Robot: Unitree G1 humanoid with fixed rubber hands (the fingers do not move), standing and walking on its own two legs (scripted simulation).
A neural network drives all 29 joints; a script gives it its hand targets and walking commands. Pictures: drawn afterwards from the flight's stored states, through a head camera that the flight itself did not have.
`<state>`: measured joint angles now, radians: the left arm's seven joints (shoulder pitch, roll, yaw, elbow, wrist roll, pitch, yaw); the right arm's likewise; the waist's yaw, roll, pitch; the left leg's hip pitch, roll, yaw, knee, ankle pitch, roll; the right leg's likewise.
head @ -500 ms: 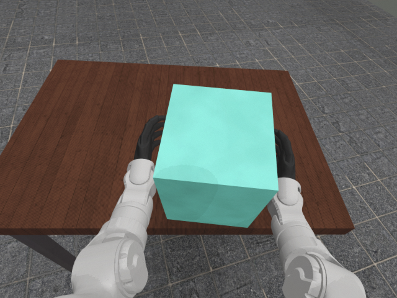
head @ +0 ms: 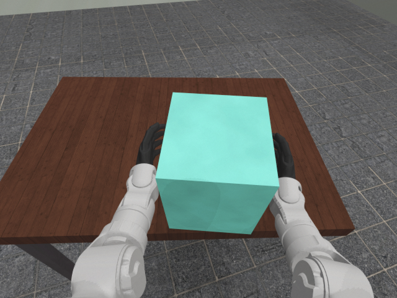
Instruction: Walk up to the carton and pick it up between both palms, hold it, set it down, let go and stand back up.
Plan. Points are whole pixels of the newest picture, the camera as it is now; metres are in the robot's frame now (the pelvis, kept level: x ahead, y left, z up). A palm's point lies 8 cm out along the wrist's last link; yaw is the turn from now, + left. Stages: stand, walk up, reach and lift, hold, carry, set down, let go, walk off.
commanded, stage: reach and lift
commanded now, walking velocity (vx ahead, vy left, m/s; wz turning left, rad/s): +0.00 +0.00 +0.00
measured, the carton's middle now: (214, 167) +0.41 +0.00 +0.03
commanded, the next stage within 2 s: hold in 1.92 s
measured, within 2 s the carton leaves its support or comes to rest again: neither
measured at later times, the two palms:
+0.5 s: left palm (133, 136) +0.39 +0.16 +0.14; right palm (290, 144) +0.38 -0.13 +0.15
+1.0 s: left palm (131, 134) +0.37 +0.15 +0.17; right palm (298, 145) +0.37 -0.14 +0.16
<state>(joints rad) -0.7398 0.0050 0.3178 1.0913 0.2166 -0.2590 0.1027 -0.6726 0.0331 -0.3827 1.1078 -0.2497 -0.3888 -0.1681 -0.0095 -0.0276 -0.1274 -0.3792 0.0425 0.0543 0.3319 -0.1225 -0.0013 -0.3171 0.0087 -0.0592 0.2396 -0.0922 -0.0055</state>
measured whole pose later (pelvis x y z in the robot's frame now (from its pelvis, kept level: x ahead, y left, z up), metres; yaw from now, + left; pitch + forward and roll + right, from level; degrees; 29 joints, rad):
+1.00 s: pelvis -0.01 +0.00 +0.00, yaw +2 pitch -6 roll -1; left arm -0.68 -0.05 0.27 0.32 0.28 0.55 0.07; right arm -0.70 -0.04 -0.09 0.67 0.12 0.20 -0.16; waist -0.07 -0.06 0.04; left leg -0.09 0.02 0.01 0.33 -0.14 0.00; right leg -0.03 -0.01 -0.07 0.26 -0.13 0.00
